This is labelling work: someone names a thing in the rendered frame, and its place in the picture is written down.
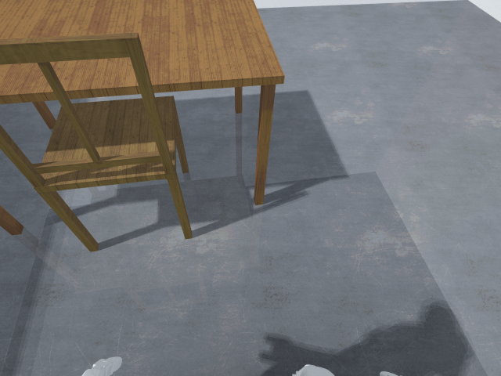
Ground chair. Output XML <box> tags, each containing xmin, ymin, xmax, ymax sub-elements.
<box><xmin>0</xmin><ymin>33</ymin><xmax>193</xmax><ymax>252</ymax></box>

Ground robot left hand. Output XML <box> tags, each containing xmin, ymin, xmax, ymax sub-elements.
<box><xmin>82</xmin><ymin>356</ymin><xmax>122</xmax><ymax>376</ymax></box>

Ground table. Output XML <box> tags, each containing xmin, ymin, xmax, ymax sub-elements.
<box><xmin>0</xmin><ymin>0</ymin><xmax>285</xmax><ymax>235</ymax></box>

